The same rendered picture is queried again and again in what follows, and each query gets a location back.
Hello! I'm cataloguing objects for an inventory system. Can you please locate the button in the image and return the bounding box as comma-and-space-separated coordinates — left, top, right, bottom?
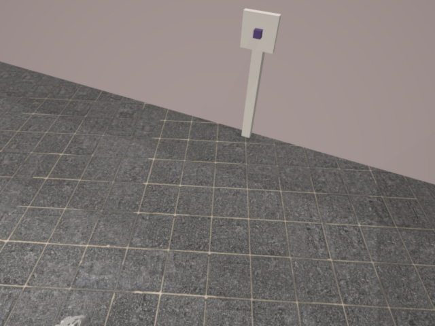
253, 28, 263, 39

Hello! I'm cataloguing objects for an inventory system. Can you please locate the panel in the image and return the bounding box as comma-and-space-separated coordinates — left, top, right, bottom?
240, 8, 281, 138

